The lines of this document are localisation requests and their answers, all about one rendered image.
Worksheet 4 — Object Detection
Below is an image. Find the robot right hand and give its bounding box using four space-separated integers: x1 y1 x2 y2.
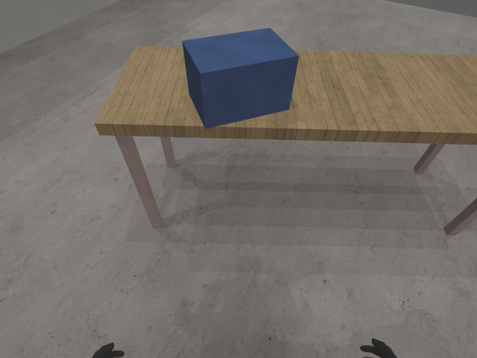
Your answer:
360 339 397 358

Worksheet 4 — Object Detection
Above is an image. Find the robot left hand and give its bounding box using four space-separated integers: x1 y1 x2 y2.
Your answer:
92 342 124 358

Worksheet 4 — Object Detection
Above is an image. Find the table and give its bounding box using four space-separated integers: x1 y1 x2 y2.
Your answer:
94 45 477 236

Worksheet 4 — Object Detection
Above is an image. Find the carton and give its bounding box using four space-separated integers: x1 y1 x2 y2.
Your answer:
182 28 299 129

